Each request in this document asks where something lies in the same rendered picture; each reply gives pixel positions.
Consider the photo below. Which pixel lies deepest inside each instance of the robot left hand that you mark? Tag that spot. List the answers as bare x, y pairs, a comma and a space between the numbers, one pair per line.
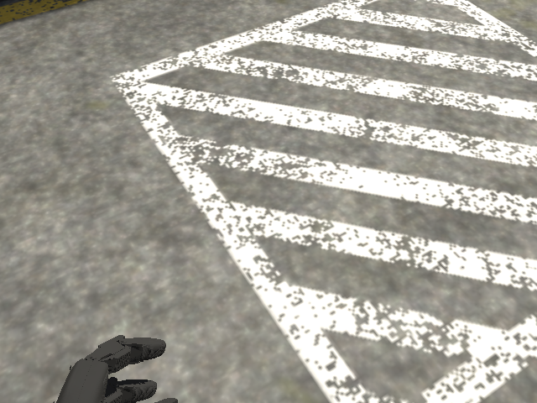
88, 382

